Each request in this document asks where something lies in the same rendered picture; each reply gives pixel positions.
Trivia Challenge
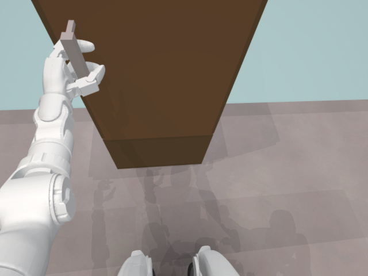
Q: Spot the robot left hand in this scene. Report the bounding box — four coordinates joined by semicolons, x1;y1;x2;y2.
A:
43;39;105;103

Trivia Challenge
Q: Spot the cupboard door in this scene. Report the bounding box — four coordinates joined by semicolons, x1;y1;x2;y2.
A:
38;0;262;140

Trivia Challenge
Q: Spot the right robot shin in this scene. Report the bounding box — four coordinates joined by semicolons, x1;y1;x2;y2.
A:
198;246;211;254

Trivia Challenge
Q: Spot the robot left forearm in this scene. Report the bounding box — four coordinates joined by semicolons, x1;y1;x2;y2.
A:
0;93;75;228

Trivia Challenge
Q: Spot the robot left thigh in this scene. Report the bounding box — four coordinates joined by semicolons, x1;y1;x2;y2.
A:
117;255;152;276

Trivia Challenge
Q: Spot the handle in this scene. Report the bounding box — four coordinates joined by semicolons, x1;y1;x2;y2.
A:
60;20;90;79

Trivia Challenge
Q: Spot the left robot upper arm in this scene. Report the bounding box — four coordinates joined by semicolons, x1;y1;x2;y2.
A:
0;173;76;276

